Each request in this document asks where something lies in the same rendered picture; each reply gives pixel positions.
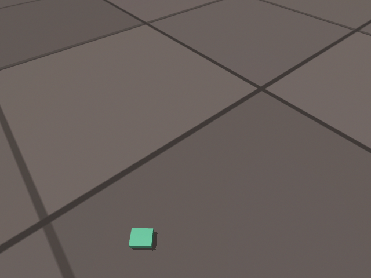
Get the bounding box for small box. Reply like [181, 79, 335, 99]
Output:
[129, 228, 154, 248]

